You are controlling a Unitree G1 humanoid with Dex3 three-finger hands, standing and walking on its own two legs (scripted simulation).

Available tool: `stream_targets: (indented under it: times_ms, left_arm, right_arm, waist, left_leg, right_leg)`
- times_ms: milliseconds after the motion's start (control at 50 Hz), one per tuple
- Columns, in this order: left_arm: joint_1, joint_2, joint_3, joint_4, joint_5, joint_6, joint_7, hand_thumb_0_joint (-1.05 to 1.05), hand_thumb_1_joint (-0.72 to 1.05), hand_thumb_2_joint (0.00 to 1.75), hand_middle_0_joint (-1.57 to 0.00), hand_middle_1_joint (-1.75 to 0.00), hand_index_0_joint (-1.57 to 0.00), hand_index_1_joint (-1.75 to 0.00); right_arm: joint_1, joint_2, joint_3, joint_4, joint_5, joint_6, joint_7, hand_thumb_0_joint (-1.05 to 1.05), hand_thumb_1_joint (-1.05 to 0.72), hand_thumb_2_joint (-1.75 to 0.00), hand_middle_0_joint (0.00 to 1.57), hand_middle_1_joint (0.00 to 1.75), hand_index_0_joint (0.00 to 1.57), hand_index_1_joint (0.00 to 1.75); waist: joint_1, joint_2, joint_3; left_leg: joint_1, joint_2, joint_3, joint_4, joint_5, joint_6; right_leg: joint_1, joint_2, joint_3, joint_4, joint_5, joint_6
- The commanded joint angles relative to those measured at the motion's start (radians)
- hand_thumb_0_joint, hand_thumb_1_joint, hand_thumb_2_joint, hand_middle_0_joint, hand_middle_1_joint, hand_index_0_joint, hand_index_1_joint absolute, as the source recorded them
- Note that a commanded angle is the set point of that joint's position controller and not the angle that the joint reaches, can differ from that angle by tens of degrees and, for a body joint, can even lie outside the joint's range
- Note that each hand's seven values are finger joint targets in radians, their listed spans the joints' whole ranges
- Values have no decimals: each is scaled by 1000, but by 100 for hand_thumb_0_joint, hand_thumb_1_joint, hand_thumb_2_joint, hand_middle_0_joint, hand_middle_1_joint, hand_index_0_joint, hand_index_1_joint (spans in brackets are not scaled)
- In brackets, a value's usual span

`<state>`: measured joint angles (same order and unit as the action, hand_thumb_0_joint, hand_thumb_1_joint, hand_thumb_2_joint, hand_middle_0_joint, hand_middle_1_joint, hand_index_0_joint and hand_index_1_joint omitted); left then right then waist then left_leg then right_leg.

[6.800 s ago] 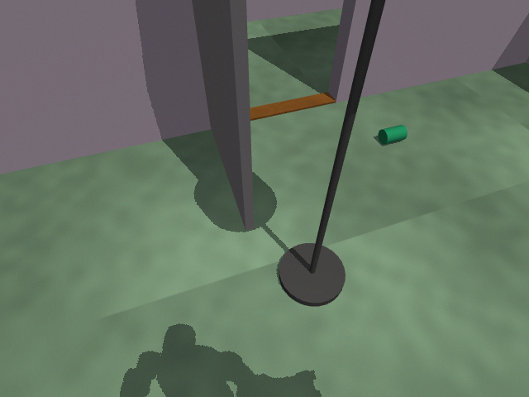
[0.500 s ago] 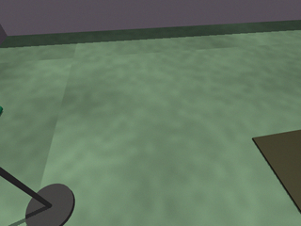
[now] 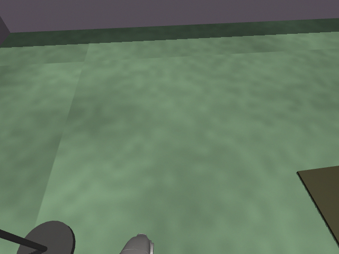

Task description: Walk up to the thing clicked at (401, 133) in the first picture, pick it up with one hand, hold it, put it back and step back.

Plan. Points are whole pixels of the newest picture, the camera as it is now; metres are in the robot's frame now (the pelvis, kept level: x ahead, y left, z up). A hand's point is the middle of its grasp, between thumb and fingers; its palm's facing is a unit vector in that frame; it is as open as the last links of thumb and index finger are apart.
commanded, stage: walk up
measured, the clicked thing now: out of the picture +0.97 +1.39 -0.73
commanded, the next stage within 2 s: none
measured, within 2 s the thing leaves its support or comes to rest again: neither
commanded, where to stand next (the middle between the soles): +0.66 +0.04 m, yaw -2 degrees
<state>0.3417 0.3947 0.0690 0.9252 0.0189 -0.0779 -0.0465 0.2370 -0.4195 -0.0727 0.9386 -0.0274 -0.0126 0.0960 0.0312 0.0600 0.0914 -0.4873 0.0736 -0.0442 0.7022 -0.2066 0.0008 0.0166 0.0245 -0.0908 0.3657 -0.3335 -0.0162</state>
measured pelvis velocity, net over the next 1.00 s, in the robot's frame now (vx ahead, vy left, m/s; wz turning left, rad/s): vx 0.42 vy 0.05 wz -0.02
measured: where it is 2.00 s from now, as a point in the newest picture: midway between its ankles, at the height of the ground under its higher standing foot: (169, 182)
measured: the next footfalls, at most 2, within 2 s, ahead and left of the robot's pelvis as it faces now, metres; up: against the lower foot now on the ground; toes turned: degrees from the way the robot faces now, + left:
left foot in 0.08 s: +0.21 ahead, +0.15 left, +0.00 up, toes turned +4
right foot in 0.48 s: +0.35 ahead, -0.13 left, +0.00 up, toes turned -5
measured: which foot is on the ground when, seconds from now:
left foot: up 0.00-0.06, down 0.08-0.50, up 0.52-0.84, down 0.86-1.00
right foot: down 0.00-0.12, up 0.14-0.46, down 0.48-0.88, up 0.90-1.00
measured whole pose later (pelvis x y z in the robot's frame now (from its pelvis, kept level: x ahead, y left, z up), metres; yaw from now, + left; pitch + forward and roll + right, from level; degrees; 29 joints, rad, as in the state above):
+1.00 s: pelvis +0.42 +0.05 -0.01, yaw -1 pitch -3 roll -1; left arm 0.32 0.44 0.04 0.88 0.00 -0.05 -0.03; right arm 0.26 -0.39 -0.06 0.81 0.00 -0.07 0.06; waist 0.00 -0.03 0.10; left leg -0.32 0.03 0.08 0.61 -0.25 0.04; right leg -0.41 -0.04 0.03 1.11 -0.41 -0.05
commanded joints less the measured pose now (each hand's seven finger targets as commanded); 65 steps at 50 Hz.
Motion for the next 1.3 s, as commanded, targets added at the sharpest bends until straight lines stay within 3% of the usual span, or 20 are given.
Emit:
stream_targets:
  times_ms: [0,60,80,100,200,300,400,440,480,500,600,740,820,860,880,980,1080,1220,1240,1280]
  left_arm:
    - [-45,298,72,-104,-4,-28,26,0,90,90,-20,-30,-20,-30]
    - [-12,237,41,-120,-11,-15,33,0,90,90,-20,-30,-20,-30]
    - [50,159,22,-134,-34,-11,31,0,90,90,-20,-30,-20,-30]
    - [29,228,44,-129,-36,-10,41,0,90,90,-20,-30,-20,-30]
    - [73,233,27,-70,-28,5,15,0,90,90,-20,-30,-20,-30]
    - [-32,199,34,-106,-6,3,-15,0,90,90,-20,-30,-20,-30]
    - [32,205,57,-72,-1,-12,-16,0,90,90,-20,-30,-20,-30]
    - [114,246,77,-51,5,-24,-2,0,90,90,-20,-30,-20,-30]
    - [183,382,100,-87,1,-49,21,0,90,90,-20,-30,-20,-30]
    - [134,386,91,-101,-12,-45,23,0,90,90,-20,-30,-20,-30]
    - [1,294,59,-130,-20,-43,32,0,90,90,-20,-30,-20,-30]
    - [29,307,61,-163,-11,-45,33,0,90,90,-20,-30,-20,-30]
    - [-17,256,33,-182,-10,-29,33,0,90,90,-20,-30,-20,-30]
    - [58,192,16,-181,-24,-17,37,0,90,90,-20,-30,-20,-30]
    - [20,278,31,-157,-15,-8,48,0,90,90,-20,-30,-20,-30]
    - [95,230,32,-79,-18,-1,21,0,90,90,-20,-30,-20,-30]
    - [-26,206,33,-128,-4,3,3,0,90,90,-20,-30,-20,-30]
    - [14,180,37,-84,-2,-17,19,0,90,90,-20,-30,-20,-30]
    - [44,209,46,-76,0,-22,27,0,90,90,-20,-30,-20,-30]
    - [81,329,71,-111,1,-36,44,0,90,90,-20,-30,-20,-30]
  right_arm:
    - [-84,-162,-56,-135,0,-37,-5,0,-90,-90,20,30,20,30]
    - [210,-232,-95,-70,-16,-55,-28,0,-90,-90,20,30,20,30]
    - [274,-323,-126,-85,-26,-62,-41,0,-90,-90,20,30,20,30]
    - [265,-346,-127,-108,20,-64,-43,0,-90,-90,20,30,20,30]
    - [26,-222,-67,-176,29,-71,-61,0,-90,-90,20,30,20,30]
    - [64,-250,-74,-194,15,-84,-50,0,-90,-90,20,30,20,30]
    - [-15,-248,-68,-229,25,-73,-42,0,-90,-90,20,30,20,30]
    - [17,-187,-44,-231,18,-64,-43,0,-90,-90,20,30,20,30]
    - [85,-116,-13,-244,24,-59,-47,0,-90,-90,20,30,20,30]
    - [37,-206,-39,-226,16,-53,-62,0,-90,-90,20,30,20,30]
    - [126,-194,-45,-142,29,-40,-45,0,-90,-90,20,30,20,30]
    - [-15,-154,-47,-193,11,-50,-18,0,-90,-90,20,30,20,30]
    - [204,-217,-85,-117,6,-64,-29,0,-90,-90,20,30,20,30]
    - [263,-356,-117,-147,12,-73,-47,0,-90,-90,20,30,20,30]
    - [200,-351,-115,-160,38,-67,-47,0,-90,-90,20,30,20,30]
    - [86,-233,-60,-179,28,-83,-60,0,-90,-90,20,30,20,30]
    - [128,-255,-62,-193,22,-81,-60,0,-90,-90,20,30,20,30]
    - [75,-216,-40,-221,28,-54,-63,0,-90,-90,20,30,20,30]
    - [88,-173,-22,-223,31,-52,-66,0,-90,-90,20,30,20,30]
    - [165,-84,14,-227,31,-45,-69,0,-90,-90,20,30,20,30]
  waist:
    - [-7,-154,5]
    - [-151,51,-159]
    - [-156,293,-207]
    - [-160,206,-261]
    - [-26,81,-32]
    - [-57,107,4]
    - [18,51,-59]
    - [59,-90,-108]
    - [68,-341,-103]
    - [57,-214,-75]
    - [-26,-250,-29]
    - [10,-205,-65]
    - [-132,-15,-159]
    - [-136,245,-157]
    - [-112,98,-104]
    - [-30,91,-38]
    - [-67,106,-18]
    - [0,5,-67]
    - [18,-61,-103]
    - [14,-322,-161]
  left_leg:
    - [115,11,81,-97,54,34]
    - [563,-39,81,-197,-21,109]
    - [717,213,-363,-295,-126,203]
    - [709,340,-666,-435,-161,314]
    - [263,193,-123,-463,-55,192]
    - [255,202,-62,-472,-100,251]
    - [125,159,-2,-320,-193,187]
    - [48,82,64,-64,-141,141]
    - [-230,-115,93,434,-335,41]
    - [-230,-51,-12,500,-340,40]
    - [-68,1,-20,325,-153,16]
    - [55,1,74,-35,-28,17]
    - [503,-53,98,-159,0,58]
    - [579,326,-600,-467,-352,208]
    - [430,359,-606,-466,-388,269]
    - [273,185,-137,-414,36,196]
    - [323,204,-110,-429,44,248]
    - [176,148,-10,-205,135,171]
    - [139,98,32,-93,125,130]
    - [-74,-83,86,305,-329,36]
  right_leg:
    - [-107,-279,127,-62,359,-156]
    - [-292,-152,24,493,473,-96]
    - [-570,16,-1,807,115,-31]
    - [-632,64,154,917,-234,-45]
    - [-505,-96,170,729,-6,-19]
    - [-492,-130,83,416,38,15]
    - [-204,-72,17,236,217,1]
    - [-13,-37,20,180,99,-18]
    - [76,-443,741,-132,-128,-189]
    - [-3,-499,810,-114,-73,-283]
    - [-185,-283,289,-74,216,-200]
    - [-163,-296,177,10,356,-197]
    - [-392,-206,82,364,288,-117]
    - [-716,23,76,796,-198,-40]
    - [-685,-45,170,882,-198,-51]
    - [-540,-119,135,666,-7,-14]
    - [-558,-123,79,453,22,6]
    - [-200,-37,32,171,203,-9]
    - [-93,-34,57,127,191,-28]
    - [32,-417,635,-71,112,-161]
